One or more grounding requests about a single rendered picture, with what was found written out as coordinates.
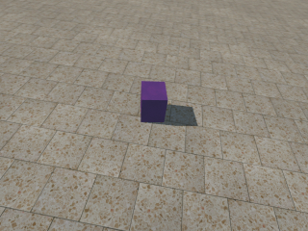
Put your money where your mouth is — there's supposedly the carton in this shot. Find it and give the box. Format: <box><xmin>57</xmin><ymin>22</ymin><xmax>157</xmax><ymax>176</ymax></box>
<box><xmin>141</xmin><ymin>81</ymin><xmax>168</xmax><ymax>122</ymax></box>

